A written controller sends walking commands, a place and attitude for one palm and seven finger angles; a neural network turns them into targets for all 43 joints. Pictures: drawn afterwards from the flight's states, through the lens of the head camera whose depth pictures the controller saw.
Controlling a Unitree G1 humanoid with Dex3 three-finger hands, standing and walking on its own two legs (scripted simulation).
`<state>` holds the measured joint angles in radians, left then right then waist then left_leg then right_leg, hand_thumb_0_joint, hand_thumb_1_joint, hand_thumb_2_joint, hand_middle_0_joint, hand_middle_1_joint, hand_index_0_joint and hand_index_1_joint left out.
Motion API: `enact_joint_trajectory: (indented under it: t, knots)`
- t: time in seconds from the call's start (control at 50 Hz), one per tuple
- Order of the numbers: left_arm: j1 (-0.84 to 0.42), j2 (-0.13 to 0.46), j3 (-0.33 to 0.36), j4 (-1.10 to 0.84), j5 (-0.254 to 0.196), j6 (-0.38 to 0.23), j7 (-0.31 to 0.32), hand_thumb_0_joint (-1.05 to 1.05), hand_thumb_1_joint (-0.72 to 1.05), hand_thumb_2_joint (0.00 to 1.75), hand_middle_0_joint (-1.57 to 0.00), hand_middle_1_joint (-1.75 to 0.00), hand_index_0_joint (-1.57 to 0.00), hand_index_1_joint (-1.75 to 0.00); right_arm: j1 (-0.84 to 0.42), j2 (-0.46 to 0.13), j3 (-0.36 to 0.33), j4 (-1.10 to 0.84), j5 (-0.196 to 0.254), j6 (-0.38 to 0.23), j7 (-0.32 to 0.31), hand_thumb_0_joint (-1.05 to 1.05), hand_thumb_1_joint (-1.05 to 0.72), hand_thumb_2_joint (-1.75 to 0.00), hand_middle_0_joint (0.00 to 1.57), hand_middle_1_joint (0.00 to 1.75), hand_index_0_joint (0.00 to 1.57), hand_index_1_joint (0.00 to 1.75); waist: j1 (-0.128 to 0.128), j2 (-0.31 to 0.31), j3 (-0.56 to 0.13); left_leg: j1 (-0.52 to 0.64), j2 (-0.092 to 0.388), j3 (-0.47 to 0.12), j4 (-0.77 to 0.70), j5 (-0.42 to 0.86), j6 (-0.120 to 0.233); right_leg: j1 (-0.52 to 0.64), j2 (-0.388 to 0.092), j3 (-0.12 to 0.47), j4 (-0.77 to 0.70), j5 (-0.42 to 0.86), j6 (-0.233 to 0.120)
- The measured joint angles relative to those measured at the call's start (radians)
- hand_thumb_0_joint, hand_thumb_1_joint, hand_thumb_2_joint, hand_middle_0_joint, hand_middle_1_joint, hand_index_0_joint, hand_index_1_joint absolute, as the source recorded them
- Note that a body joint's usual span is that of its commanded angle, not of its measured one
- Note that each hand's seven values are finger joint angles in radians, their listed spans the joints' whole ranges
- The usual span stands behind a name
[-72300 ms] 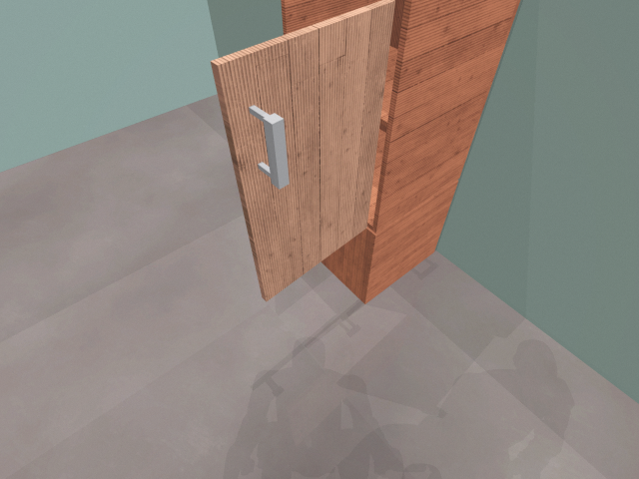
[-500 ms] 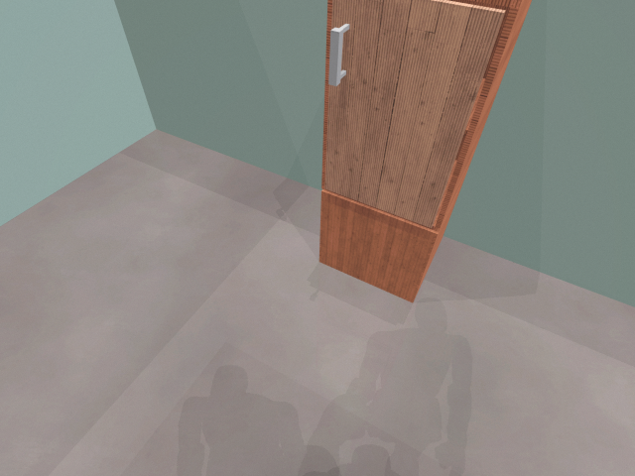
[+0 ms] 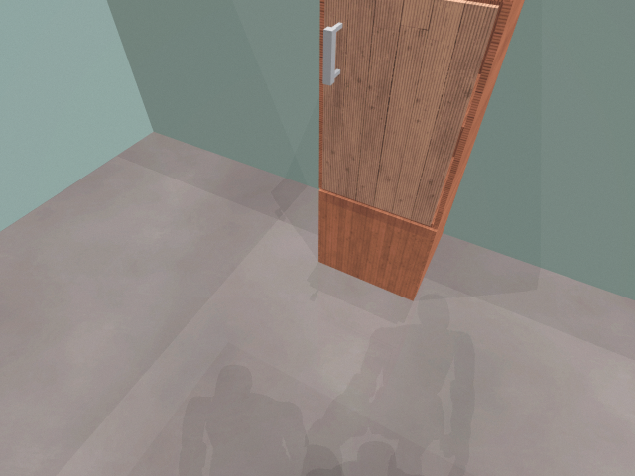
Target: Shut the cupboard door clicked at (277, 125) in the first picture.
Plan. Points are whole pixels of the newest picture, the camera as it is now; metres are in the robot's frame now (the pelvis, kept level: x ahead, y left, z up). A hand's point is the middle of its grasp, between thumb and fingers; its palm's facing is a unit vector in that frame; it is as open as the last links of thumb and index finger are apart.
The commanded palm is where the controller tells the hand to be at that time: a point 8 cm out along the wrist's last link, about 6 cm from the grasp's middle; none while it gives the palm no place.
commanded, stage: look to check the result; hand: left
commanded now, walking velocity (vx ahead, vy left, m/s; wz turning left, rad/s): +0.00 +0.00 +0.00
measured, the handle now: (333, 53) +0.99 +0.01 +0.10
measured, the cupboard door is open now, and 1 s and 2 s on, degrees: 0 0 0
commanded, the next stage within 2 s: stand and wait in 0.02 s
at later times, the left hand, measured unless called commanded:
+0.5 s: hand out of the picture -0.01 +0.16 -0.17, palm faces +0.03 -0.98 -0.18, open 7.4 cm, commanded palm none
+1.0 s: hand out of the picture +0.01 +0.16 -0.17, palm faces +0.03 -0.98 -0.19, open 7.4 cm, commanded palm none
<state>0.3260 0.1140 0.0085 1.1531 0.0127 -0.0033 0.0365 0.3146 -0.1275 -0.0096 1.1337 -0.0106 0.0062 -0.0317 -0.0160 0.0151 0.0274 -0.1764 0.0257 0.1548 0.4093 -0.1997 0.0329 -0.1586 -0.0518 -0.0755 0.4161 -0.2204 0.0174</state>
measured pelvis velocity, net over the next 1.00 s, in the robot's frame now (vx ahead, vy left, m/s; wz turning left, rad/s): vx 0.02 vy -0.01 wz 0.01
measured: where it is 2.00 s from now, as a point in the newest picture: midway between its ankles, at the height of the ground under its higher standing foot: outside the picture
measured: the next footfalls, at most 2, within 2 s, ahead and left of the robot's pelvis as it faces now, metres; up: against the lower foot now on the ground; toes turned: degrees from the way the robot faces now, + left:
none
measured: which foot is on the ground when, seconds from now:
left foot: down 0.00-1.00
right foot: down 0.00-1.00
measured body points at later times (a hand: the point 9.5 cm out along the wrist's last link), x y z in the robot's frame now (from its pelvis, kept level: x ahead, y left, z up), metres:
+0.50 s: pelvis +0.01 -0.01 +0.00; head +0.01 -0.01 +0.45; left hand -0.01 +0.21 -0.16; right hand -0.01 -0.22 -0.16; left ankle +0.02 +0.09 -0.74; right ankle +0.00 -0.13 -0.74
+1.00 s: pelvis +0.02 -0.01 +0.00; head +0.03 -0.01 +0.45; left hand +0.01 +0.21 -0.16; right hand +0.01 -0.24 -0.16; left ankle +0.02 +0.09 -0.74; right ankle +0.00 -0.13 -0.74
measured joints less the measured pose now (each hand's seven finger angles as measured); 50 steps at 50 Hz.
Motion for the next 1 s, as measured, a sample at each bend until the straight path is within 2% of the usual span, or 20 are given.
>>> enact_joint_trajectory:
  t: [1.0]
  knots:
    - [-0.057,0.035,0.000,-0.001,-0.002,-0.007,-0.009,0.00,0.91,0.90,-0.20,-0.30,-0.20,-0.29,-0.051,-0.037,0.002,0.004,0.000,-0.004,0.000,0.00,-0.90,-0.90,0.20,0.30,0.20,0.30,0.002,-0.004,0.016,0.031,0.012,-0.016,-0.031,-0.004,-0.020,0.044,0.018,-0.016,-0.049,-0.002,-0.013]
